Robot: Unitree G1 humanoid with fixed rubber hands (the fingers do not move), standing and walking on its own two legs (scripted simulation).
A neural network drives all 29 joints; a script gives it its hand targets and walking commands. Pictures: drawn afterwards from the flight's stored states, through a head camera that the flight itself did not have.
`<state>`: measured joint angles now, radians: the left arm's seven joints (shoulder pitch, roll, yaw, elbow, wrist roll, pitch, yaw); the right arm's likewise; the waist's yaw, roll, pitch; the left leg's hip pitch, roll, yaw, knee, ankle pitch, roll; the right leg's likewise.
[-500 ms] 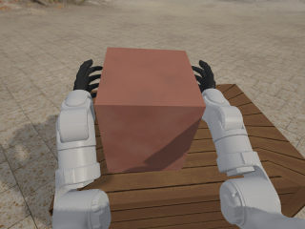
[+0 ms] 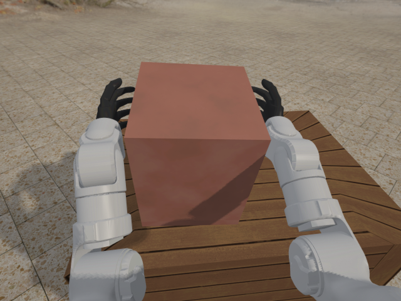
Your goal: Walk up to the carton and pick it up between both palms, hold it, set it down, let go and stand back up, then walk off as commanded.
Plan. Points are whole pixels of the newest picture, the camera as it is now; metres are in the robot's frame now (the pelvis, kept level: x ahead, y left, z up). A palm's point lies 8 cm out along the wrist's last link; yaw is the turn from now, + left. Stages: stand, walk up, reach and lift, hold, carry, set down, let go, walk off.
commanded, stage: hold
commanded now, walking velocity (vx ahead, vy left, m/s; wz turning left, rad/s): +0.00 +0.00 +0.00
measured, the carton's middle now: (192, 147) +0.38 +0.02 +0.18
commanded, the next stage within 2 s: set down in 1.04 s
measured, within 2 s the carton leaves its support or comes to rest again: neither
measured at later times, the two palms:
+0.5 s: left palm (110, 123) +0.36 +0.16 +0.26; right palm (270, 121) +0.38 -0.13 +0.24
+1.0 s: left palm (110, 123) +0.36 +0.16 +0.26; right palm (270, 121) +0.38 -0.13 +0.24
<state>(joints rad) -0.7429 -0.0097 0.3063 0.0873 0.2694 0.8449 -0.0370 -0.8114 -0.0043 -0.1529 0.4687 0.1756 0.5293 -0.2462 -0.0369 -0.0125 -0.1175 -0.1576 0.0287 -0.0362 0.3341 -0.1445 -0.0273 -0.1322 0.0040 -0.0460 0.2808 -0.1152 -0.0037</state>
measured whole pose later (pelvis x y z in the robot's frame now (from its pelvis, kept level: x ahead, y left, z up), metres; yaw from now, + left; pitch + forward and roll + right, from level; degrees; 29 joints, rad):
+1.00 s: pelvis +0.00 +0.00 +0.00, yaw +0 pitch -2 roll -1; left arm -0.74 -0.01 0.31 0.09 0.27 0.84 -0.04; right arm -0.81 0.00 -0.15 0.47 0.18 0.53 -0.25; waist -0.04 -0.01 -0.12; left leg -0.16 0.03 -0.04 0.33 -0.14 -0.03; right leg -0.13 0.00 -0.05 0.28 -0.12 0.00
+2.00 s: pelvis +0.02 +0.00 +0.00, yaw +1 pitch -4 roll -1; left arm -0.60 -0.12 0.34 0.14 0.35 0.51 -0.02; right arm -0.73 -0.03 -0.07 0.78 0.13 0.01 -0.16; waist -0.04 -0.03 0.00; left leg -0.08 0.03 -0.05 0.31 -0.17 -0.03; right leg -0.04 0.00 -0.06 0.23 -0.13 0.00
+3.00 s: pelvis +0.04 -0.01 +0.00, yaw +1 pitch -2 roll +0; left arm -0.56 -0.20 0.34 0.26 0.35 0.40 0.10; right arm -0.74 -0.07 -0.14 0.95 0.11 -0.08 -0.04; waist 0.03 -0.03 0.01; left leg -0.07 0.04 -0.05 0.27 -0.17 -0.04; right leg -0.05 0.02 -0.07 0.23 -0.16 -0.02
